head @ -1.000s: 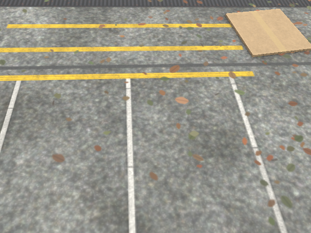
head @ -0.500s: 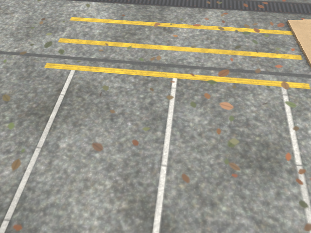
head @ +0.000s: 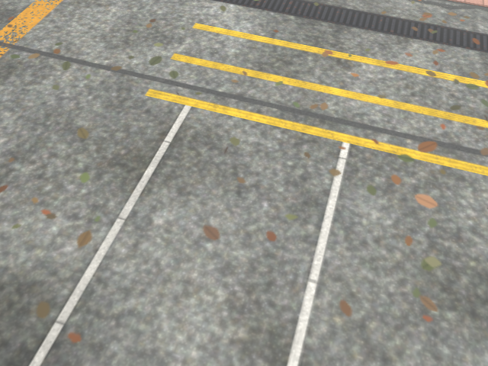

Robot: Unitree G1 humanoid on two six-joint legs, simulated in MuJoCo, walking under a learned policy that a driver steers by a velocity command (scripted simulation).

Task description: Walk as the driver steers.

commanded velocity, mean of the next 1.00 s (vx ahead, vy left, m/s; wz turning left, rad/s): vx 0.42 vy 0.00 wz -0.27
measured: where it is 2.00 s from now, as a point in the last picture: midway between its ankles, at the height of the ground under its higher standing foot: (315, 241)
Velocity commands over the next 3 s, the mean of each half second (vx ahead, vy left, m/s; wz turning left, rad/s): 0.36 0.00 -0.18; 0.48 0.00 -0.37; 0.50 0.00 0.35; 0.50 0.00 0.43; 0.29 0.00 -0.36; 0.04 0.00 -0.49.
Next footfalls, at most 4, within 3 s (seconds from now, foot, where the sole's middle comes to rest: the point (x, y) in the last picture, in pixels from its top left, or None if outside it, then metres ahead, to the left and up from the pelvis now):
0.40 right None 0.27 -0.23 -0.91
0.88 left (276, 358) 0.54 -0.10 -0.91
1.30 right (364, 310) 0.68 -0.39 -0.91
1.80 left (277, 232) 0.98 -0.14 -0.91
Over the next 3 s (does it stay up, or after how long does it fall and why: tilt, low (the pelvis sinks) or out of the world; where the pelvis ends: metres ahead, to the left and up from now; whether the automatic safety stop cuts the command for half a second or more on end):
stays up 1.21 -0.20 -0.13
